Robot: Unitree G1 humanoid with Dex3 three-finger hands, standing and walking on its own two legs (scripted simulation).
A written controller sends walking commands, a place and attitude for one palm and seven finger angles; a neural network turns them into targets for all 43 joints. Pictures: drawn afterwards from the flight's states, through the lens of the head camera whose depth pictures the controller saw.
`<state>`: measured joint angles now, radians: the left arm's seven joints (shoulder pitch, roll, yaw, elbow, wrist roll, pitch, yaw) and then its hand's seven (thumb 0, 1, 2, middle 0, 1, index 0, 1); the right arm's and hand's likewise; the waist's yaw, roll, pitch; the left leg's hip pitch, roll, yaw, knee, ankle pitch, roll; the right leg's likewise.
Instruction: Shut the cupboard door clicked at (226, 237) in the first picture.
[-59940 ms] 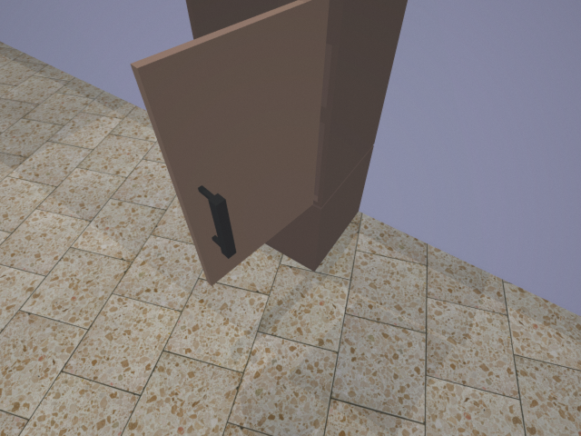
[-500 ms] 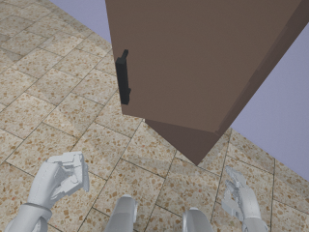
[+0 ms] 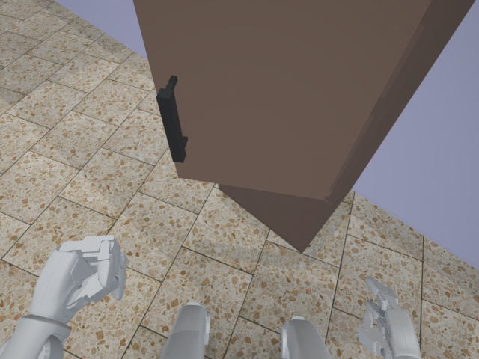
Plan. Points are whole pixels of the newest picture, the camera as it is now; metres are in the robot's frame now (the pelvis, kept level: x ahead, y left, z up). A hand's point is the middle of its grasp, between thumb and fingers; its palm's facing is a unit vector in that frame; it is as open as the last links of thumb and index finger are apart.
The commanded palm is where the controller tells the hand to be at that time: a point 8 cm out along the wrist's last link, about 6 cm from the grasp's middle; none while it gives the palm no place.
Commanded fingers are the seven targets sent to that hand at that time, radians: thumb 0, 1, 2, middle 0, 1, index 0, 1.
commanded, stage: raise the hand and make a fist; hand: left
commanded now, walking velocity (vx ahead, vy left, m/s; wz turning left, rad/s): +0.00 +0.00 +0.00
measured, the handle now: (176, 122) +0.54 +0.17 +0.05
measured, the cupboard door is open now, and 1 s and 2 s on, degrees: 32 32 32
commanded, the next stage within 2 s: bring the fist close to the handle in 0.12 s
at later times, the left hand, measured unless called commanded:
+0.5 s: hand (131, 255) +0.26 +0.18 +0.06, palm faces -0.16 -0.99 -0.04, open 3.1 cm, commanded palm +0.26 +0.23 +0.06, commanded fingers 0.00 0.90 0.90 -1.30 -1.50 -1.30 -1.50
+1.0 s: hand (158, 190) +0.37 +0.16 +0.05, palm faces -0.14 -0.99 -0.03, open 3.1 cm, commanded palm +0.37 +0.22 +0.05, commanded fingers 0.00 0.90 0.90 -1.30 -1.50 -1.30 -1.50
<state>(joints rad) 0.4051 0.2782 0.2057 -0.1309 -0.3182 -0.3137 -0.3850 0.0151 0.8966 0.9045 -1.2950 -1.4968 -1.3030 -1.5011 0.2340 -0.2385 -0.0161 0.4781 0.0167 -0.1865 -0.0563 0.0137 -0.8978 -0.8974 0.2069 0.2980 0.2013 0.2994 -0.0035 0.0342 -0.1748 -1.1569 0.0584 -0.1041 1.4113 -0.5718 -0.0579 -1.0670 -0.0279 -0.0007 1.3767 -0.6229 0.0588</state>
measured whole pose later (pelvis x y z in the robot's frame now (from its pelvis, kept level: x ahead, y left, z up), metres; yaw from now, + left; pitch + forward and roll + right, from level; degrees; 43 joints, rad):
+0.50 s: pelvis -0.01 +0.00 -0.01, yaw +0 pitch +18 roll -4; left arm 0.19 0.28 0.15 -0.02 -0.27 -0.28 -0.35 0.02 0.90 0.90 -1.30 -1.50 -1.31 -1.50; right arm 0.22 -0.24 0.03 0.48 0.01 -0.19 -0.06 0.01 -0.90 -0.90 0.21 0.30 0.20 0.30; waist -0.01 0.03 -0.17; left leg -1.19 0.05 -0.11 1.43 -0.56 -0.05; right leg -1.10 -0.03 0.00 1.39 -0.61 0.06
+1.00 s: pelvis +0.00 +0.00 +0.00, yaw +0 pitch +22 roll -2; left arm -0.26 0.28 0.21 0.42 -0.21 -0.33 -0.31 0.02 0.90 0.90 -1.30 -1.50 -1.31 -1.50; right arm 0.25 -0.26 0.01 0.56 0.00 -0.13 -0.04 0.01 -0.90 -0.90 0.21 0.30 0.20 0.30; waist -0.06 0.02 -0.17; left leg -1.21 0.05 -0.08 1.37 -0.54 -0.05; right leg -1.14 -0.03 0.03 1.36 -0.59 0.06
